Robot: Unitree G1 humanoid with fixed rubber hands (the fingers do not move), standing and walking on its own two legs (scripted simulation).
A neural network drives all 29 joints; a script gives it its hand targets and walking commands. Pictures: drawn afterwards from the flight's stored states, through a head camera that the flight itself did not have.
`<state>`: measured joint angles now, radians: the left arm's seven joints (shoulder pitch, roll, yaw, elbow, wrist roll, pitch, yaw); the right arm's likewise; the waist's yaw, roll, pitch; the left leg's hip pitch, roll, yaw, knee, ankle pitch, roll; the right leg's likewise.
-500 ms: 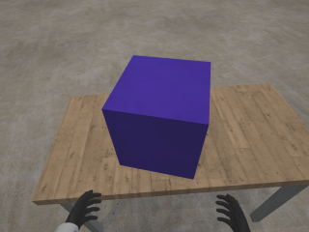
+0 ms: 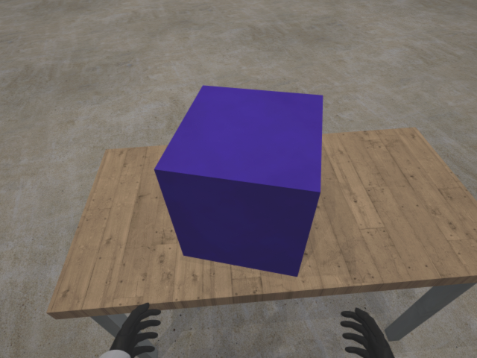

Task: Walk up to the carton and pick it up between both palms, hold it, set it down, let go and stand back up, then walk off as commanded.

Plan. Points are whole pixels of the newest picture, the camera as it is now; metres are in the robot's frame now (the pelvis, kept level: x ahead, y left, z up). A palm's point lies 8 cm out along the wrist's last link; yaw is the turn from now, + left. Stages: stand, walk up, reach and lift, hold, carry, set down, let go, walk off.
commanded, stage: let go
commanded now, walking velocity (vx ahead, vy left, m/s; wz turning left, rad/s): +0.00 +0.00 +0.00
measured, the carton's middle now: (249, 179) +0.47 +0.02 +0.01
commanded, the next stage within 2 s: stand in 0.40 s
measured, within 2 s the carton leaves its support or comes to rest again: neither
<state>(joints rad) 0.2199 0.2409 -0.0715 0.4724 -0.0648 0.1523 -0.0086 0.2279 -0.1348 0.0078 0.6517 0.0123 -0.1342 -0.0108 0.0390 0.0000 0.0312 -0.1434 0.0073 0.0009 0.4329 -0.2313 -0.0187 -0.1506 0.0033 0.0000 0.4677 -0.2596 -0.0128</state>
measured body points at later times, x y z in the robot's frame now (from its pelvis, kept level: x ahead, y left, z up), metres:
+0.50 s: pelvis +0.00 +0.00 +0.00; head +0.00 +0.00 +0.45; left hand +0.16 +0.24 -0.08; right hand +0.16 -0.22 -0.10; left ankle +0.00 +0.13 -0.74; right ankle +0.00 -0.11 -0.74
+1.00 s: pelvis +0.00 +0.00 +0.00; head +0.00 -0.01 +0.45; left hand +0.10 +0.29 -0.10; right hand +0.15 -0.27 -0.10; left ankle +0.00 +0.13 -0.74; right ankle +0.00 -0.11 -0.74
